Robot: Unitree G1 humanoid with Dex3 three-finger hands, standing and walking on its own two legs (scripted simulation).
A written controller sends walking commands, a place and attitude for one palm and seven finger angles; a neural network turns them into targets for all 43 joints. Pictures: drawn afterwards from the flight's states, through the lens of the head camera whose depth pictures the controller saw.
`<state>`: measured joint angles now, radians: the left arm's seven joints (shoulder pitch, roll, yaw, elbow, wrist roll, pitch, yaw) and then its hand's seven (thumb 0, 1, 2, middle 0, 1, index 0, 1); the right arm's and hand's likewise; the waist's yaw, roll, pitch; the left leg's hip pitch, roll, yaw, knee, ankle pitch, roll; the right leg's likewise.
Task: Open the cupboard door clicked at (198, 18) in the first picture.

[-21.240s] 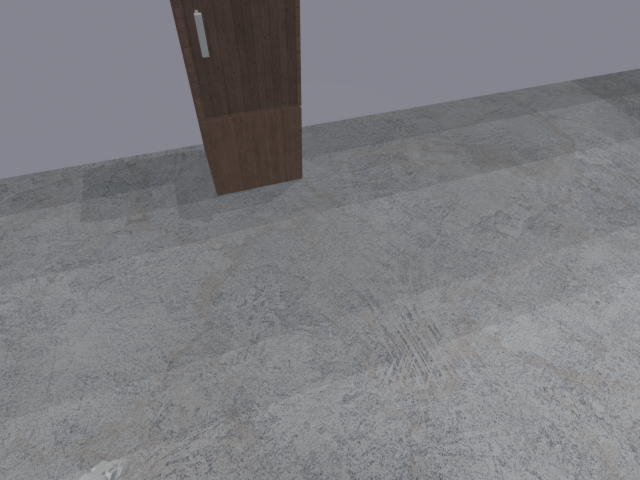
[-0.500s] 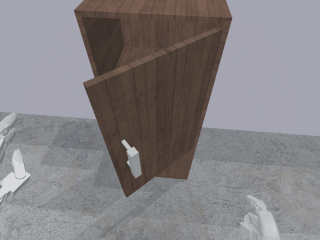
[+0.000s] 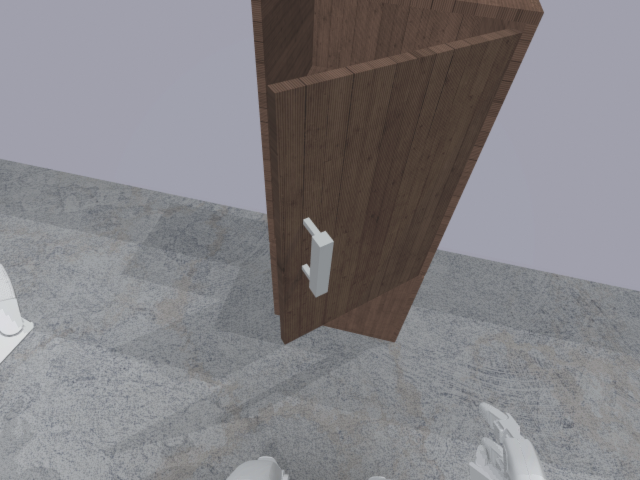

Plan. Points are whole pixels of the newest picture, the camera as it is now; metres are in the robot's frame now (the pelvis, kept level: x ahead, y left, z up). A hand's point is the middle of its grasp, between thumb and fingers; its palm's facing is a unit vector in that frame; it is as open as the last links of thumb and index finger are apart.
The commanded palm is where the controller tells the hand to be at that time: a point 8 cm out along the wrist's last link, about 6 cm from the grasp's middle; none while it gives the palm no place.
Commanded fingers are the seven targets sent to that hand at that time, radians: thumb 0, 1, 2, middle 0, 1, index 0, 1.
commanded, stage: step back with the hand held close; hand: left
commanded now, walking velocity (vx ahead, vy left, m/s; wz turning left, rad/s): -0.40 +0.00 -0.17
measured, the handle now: (313, 257) +0.43 +0.04 -0.01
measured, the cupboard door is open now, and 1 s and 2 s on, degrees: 44 44 44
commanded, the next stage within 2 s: stop stepping back and stand still in 0.34 s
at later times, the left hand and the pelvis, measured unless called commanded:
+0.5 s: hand (2, 441) +0.11 +0.23 +0.19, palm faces +0.34 -0.84 -0.42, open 7.4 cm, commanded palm +0.05 +0.27 +0.20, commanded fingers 0.00 0.90 0.90 -0.20 -0.30 -0.20 -0.30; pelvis -0.13 +0.00 +0.00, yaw -9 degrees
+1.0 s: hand out of the picture +0.03 +0.20 +0.20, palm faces +0.28 -0.82 -0.49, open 7.4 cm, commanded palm +0.00 +0.24 +0.20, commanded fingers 0.00 0.90 0.90 -0.20 -0.30 -0.20 -0.30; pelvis -0.20 -0.02 +0.02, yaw -12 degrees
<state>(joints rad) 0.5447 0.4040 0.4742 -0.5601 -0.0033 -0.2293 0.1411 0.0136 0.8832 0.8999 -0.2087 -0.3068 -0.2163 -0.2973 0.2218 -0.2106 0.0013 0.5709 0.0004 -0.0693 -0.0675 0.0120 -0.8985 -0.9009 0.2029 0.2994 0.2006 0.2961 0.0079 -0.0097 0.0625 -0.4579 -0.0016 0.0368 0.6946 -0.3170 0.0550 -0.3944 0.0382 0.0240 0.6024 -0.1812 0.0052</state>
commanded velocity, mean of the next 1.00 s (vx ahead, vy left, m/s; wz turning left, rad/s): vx -0.09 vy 0.01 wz -0.07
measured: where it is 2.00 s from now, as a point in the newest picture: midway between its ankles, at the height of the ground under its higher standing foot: outside the picture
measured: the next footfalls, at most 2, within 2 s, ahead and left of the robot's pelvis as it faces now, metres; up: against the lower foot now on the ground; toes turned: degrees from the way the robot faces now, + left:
right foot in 0.46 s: -0.25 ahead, -0.11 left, +0.00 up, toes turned -6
left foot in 0.60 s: -0.01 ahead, +0.07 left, +0.00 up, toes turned -7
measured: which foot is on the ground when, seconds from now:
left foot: down 0.00-0.46, up 0.48-0.58, down 0.60-0.86, up 0.88-1.00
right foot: down 0.00-0.12, up 0.14-0.44, down 0.46-0.62, up 0.64-0.82, down 0.84-1.00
